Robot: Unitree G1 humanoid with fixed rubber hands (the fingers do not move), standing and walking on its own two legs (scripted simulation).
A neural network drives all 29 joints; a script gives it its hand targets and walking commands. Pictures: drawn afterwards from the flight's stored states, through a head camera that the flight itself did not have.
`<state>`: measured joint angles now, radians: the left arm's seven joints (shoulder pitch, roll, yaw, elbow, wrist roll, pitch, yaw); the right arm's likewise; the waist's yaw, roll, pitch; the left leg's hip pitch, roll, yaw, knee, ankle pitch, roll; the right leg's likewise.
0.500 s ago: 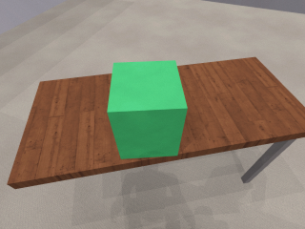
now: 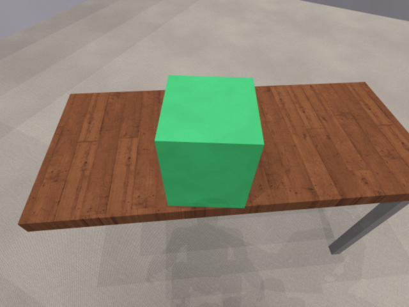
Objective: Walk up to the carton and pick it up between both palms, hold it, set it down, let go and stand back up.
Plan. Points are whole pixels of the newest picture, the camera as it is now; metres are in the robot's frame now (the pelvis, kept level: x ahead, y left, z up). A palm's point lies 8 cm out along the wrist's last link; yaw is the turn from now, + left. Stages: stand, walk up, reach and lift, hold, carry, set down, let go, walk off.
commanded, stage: walk up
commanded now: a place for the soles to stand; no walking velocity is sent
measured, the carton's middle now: (208, 144) +0.47 +0.00 +0.01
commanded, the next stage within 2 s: reach and lift in 1.88 s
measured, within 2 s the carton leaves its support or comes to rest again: neither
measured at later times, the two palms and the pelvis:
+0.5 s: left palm out of the picture -0.04 +0.22 -0.14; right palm out of the picture +0.04 -0.27 -0.13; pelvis -0.02 -0.03 +0.00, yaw +12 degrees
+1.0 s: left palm out of the picture -0.05 +0.22 -0.14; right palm out of the picture +0.06 -0.25 -0.13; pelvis +0.00 -0.02 +0.00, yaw +14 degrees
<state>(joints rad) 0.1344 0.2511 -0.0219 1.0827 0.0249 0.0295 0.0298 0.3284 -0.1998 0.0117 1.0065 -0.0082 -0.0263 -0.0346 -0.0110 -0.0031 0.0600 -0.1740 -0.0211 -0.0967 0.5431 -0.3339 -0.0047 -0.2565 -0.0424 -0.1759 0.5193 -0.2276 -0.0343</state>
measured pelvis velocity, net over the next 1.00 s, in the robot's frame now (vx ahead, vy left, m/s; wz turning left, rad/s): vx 0.00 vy -0.02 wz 0.25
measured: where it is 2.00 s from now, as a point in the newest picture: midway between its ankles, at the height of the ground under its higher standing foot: outside the picture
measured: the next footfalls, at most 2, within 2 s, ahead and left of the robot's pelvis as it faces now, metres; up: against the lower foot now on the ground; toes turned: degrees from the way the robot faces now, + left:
none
